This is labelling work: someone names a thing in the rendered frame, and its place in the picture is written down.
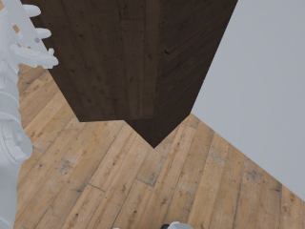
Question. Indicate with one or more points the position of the left robot hand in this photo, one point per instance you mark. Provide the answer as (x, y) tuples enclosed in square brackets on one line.
[(9, 40)]

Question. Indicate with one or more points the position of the robot left upper arm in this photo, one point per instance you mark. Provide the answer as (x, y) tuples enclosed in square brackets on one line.
[(15, 148)]

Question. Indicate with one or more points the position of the handle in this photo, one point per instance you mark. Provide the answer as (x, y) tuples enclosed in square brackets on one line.
[(24, 24)]

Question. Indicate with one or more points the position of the robot left forearm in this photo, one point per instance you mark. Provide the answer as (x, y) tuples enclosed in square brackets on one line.
[(9, 93)]

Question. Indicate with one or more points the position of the cupboard door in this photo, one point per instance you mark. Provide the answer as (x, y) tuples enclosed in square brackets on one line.
[(107, 52)]

